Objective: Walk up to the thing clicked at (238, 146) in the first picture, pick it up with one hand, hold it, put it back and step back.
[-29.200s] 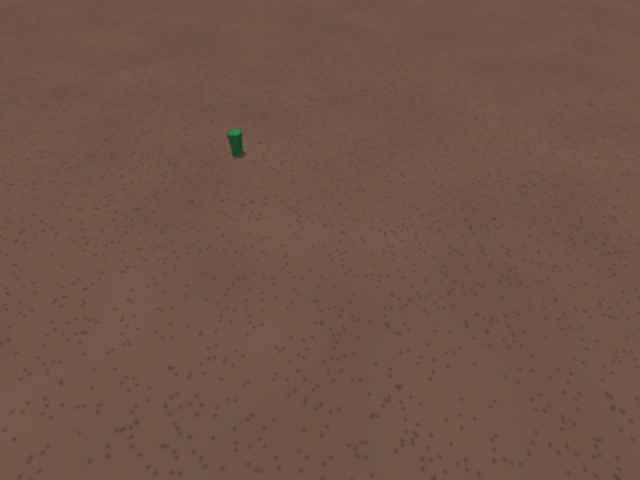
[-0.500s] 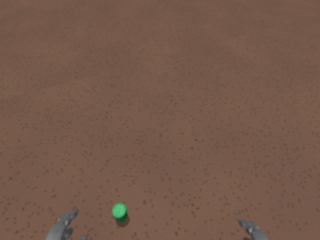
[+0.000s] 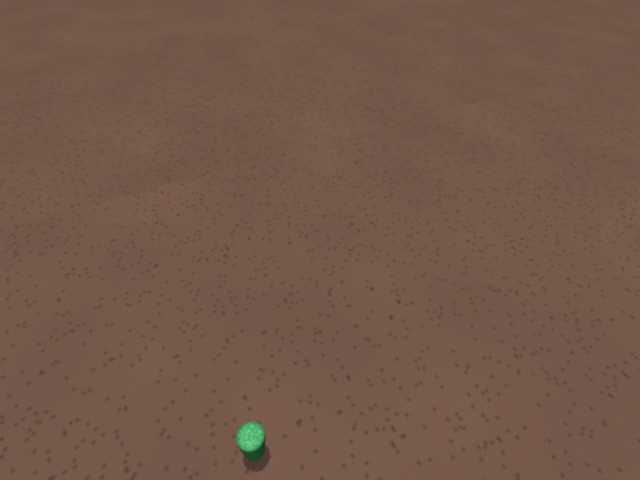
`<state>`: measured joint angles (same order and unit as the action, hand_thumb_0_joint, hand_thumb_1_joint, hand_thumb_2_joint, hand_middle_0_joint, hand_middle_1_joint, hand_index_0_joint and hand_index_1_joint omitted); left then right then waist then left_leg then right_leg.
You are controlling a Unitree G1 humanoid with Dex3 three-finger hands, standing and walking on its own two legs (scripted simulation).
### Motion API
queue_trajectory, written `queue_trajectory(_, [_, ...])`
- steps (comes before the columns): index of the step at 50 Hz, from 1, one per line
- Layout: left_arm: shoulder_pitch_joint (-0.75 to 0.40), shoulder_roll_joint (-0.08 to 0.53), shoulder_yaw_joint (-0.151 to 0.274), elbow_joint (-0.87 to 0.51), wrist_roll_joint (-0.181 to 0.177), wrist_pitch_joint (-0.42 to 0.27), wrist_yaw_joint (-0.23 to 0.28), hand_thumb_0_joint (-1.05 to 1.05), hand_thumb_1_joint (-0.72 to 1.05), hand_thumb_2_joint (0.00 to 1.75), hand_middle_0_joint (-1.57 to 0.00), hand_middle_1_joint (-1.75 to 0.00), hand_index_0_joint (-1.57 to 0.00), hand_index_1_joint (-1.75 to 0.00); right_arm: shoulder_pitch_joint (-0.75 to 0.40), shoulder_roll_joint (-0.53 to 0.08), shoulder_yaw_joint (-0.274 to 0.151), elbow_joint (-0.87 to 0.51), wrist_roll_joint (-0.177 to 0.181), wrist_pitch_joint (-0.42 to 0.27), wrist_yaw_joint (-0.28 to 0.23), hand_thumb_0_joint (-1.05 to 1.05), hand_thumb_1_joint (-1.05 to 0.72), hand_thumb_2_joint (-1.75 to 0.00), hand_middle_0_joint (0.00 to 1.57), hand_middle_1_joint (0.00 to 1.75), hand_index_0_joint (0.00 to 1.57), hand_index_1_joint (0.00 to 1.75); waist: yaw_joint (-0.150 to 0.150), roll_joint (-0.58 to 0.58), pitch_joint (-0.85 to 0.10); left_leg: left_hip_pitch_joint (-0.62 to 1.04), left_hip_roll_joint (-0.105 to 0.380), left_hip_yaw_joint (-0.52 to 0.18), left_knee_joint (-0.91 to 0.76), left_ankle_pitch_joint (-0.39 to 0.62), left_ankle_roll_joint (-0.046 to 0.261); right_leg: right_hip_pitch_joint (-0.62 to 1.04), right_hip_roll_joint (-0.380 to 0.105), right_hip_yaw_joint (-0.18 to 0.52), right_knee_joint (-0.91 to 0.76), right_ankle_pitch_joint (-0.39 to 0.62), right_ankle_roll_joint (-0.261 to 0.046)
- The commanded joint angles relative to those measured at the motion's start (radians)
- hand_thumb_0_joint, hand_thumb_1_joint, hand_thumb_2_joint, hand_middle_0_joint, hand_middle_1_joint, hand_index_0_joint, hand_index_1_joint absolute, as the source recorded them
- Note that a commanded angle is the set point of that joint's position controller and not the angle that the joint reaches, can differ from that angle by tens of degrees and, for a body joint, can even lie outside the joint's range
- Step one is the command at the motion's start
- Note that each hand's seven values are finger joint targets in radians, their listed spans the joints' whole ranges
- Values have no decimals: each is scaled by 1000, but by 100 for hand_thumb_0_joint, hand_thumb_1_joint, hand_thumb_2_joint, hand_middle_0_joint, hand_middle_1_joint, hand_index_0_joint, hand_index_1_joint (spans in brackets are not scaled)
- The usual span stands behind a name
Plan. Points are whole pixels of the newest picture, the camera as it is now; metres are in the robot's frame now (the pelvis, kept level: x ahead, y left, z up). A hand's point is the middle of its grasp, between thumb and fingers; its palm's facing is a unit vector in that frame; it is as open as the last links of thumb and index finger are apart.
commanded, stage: stand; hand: left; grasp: from the side
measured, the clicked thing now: (252, 444) +0.39 +0.17 -0.71
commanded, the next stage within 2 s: step back in 1.58 s
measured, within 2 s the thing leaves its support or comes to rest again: neither
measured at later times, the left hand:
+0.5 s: hand out of the picture +0.02 +0.24 -0.16, palm faces -0.02 -0.94 -0.34, open 7.4 cm
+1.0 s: hand out of the picture +0.09 +0.22 -0.15, palm faces -0.02 -0.94 -0.34, open 7.4 cm
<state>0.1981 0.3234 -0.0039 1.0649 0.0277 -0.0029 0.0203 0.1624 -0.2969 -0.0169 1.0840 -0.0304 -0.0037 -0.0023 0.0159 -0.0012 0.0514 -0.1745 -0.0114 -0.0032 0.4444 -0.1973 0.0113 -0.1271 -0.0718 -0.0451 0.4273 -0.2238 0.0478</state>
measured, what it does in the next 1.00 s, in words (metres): stands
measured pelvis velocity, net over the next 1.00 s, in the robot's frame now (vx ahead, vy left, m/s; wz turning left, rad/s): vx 0.01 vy -0.02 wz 0.00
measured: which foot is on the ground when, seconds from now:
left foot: down 0.00-1.00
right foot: down 0.00-1.00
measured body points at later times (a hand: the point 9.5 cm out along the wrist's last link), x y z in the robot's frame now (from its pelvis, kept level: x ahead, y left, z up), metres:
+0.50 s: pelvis -0.01 -0.01 +0.00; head -0.01 -0.01 +0.45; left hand +0.02 +0.29 -0.13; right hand +0.04 -0.31 -0.14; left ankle +0.03 +0.11 -0.74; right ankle +0.01 -0.15 -0.74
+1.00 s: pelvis +0.01 -0.02 +0.01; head +0.02 -0.03 +0.46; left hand +0.09 +0.27 -0.13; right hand +0.08 -0.32 -0.13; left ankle +0.03 +0.11 -0.74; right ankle +0.01 -0.15 -0.74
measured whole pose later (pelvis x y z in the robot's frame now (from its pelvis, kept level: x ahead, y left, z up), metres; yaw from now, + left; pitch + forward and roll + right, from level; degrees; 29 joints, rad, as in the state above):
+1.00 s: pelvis +0.01 -0.02 +0.01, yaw +0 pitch -3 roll +0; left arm 0.11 0.32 0.00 1.14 0.02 -0.02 0.01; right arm 0.11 -0.33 -0.01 1.15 -0.02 -0.01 0.00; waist 0.00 0.01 0.05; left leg -0.13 0.02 -0.01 0.33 -0.15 -0.02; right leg -0.10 -0.04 -0.05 0.34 -0.19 0.02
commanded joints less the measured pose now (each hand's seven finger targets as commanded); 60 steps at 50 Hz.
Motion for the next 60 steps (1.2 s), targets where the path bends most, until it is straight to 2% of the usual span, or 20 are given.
queue_trajectory(1, [-53, 194, 40, -30, 2, -24, 11, 0, 90, 90, -20, -30, -20, -30, -42, -212, -43, -39, 6, -16, -15, 0, -90, -90, 20, 30, 20, 30, -11, 21, -8, -29, 109, -128, -170, -25, 12, -3, -53, 60, -99, -12, -49])
queue_trajectory(3, [-45, 192, 39, -12, 3, -24, 9, 0, 90, 90, -20, -30, -20, -30, -55, -219, -46, -32, 6, -12, -14, 0, -90, -90, 20, 30, 20, 30, -6, 17, 1, -45, 108, -133, -178, -67, 13, -1, -52, 58, -114, -36, -47])
queue_trajectory(6, [-51, 198, 38, 1, 1, -27, 7, 0, 90, 90, -20, -30, -20, -30, -58, -213, -41, -21, 8, -13, -11, 0, -90, -90, 20, 30, 20, 30, -7, 13, 0, -35, 109, -133, -185, -71, 13, -10, -53, 61, -123, -37, -46])
queue_trajectory(7, [-49, 198, 38, 4, 5, -28, 8, 0, 90, 90, -20, -30, -20, -30, -67, -210, -42, -23, 8, -13, -10, 0, -90, -90, 20, 30, 20, 30, -4, 0, -10, -17, 105, -124, -169, -38, 12, -14, -60, 66, -134, -42, -48])
queue_trajectory(10, [-53, 200, 38, 14, 4, -25, 7, 0, 90, 90, -20, -30, -20, -30, -59, -220, -43, -10, 8, -6, -8, 0, -90, -90, 20, 30, 20, 30, -10, 22, 27, -58, 106, -132, -188, -141, 12, -43, -50, 64, -145, -124, -44])
queue_trajectory(13, [-57, 213, 40, 18, 2, -28, 6, 0, 90, 90, -20, -30, -20, -30, -52, -212, -43, -7, 9, -5, -4, 0, -90, -90, 20, 30, 20, 30, -14, -11, 15, -42, 99, -120, -165, -94, 13, -52, -66, 87, -167, -152, -51])
queue_trajectory(14, [-52, 210, 36, 20, 4, -27, 5, 0, 90, 90, -20, -30, -20, -30, -51, -208, -40, -5, 10, -3, -2, 0, -90, -90, 20, 30, 20, 30, -15, -17, 38, -52, 96, -121, -168, -111, 12, -80, -63, 86, -178, -200, -49])
queue_trajectory(17, [-57, 207, 37, 19, -1, -28, 4, 0, 90, 90, -20, -30, -20, -30, -50, -215, -39, -2, 10, -8, -2, 0, -90, -90, 20, 30, 20, 30, -14, 22, 11, -47, 107, -126, -169, -107, 17, -54, -63, 84, -159, -144, -53])
queue_trajectory(18, [-55, 216, 40, 23, 0, -27, 4, 0, 90, 90, -20, -30, -20, -30, -56, -220, -41, -4, 8, -6, -2, 0, -90, -90, 20, 30, 20, 30, -11, 8, 20, -60, 102, -126, -172, -130, 15, -61, -62, 86, -165, -174, -52])
queue_trajectory(19, [-58, 220, 42, 21, -1, -29, 3, 0, 90, 90, -20, -30, -20, -30, -51, -220, -41, -5, 9, -7, -2, 0, -90, -90, 20, 30, 20, 30, -13, -1, -2, -43, 104, -119, -161, -97, 18, -47, -71, 97, -167, -150, -56])
queue_trajectory(22, [-54, 216, 42, 26, -2, -27, 1, 0, 90, 90, -20, -30, -20, -30, -47, -225, -38, 0, 10, -7, -2, 0, -90, -90, 20, 30, 20, 30, -12, 20, 16, -61, 107, -127, -175, -135, 16, -60, -61, 90, -158, -161, -55])
queue_trajectory(24, [-63, 218, 43, 24, -5, -31, 1, 0, 90, 90, -20, -30, -20, -30, -46, -217, -36, -2, 11, -11, -2, 0, -90, -90, 20, 30, 20, 30, -14, -4, -24, -23, 109, -113, -153, -28, 18, -36, -74, 101, -157, -97, -59])
queue_trajectory(29, [-69, 210, 41, 29, -8, -32, 1, 0, 90, 90, -20, -30, -20, -30, -56, -227, -30, 6, 12, -17, -8, 0, -90, -90, 20, 30, 20, 30, -11, 7, -49, 14, 119, -107, -147, 71, 18, -2, -72, 86, -135, 46, -57])
queue_trajectory(37, [-83, 208, 44, 40, -12, -25, -2, 0, 90, 90, -20, -30, -20, -30, -58, -232, -26, 20, 16, -16, -11, 0, -90, -90, 20, 30, 20, 30, -14, 10, -22, 14, 122, -104, -177, 57, 4, -3, -64, 77, -146, 24, -53])
queue_trajectory(41, [-93, 200, 43, 31, -11, -30, -2, 0, 90, 90, -20, -30, -20, -30, -76, -237, -29, 14, 15, -21, -11, 0, -90, -90, 20, 30, 20, 30, -9, 3, -56, 48, 130, -97, -158, 168, 5, 19, -70, 79, -145, 110, -50])
queue_trajectory(44, [-101, 208, 46, 30, -11, -29, -1, 0, 90, 90, -20, -30, -20, -30, -78, -234, -29, 17, 16, -20, -11, 0, -90, -90, 20, 30, 20, 30, -15, -2, -53, 51, 130, -97, -163, 142, 3, 14, -68, 76, -153, 98, -47])
queue_trajectory(45, [-108, 211, 48, 29, -12, -30, -1, 0, 90, 90, -20, -30, -20, -30, -75, -231, -28, 16, 15, -21, -11, 0, -90, -90, 20, 30, 20, 30, -18, -4, -70, 61, 133, -92, -158, 175, 4, 30, -73, 80, -150, 133, -49])
queue_trajectory(49, [-115, 209, 46, 29, -11, -30, -1, 0, 90, 90, -20, -30, -20, -30, -78, -229, -28, 19, 16, -16, -9, 0, -90, -90, 20, 30, 20, 30, -19, -16, -30, 34, 130, -93, -174, 119, -2, 12, -68, 78, -170, 62, -47])
queue_trajectory(58, [-121, 217, 51, 18, -12, -32, -2, 0, 90, 90, -20, -30, -20, -30, -92, -235, -28, 16, 14, -21, -11, 0, -90, -90, 20, 30, 20, 30, -18, 1, -92, 79, 139, -82, -159, 212, -3, 52, -74, 78, -152, 197, -51])
queue_trajectory(60, [-124, 214, 51, 18, -13, -31, -1, 0, 90, 90, -20, -30, -20, -30, -97, -234, -28, 16, 15, -20, -11, 0, -90, -90, 20, 30, 20, 30, -16, -5, -77, 72, 139, -84, -164, 211, -5, 50, -70, 73, -154, 187, -50])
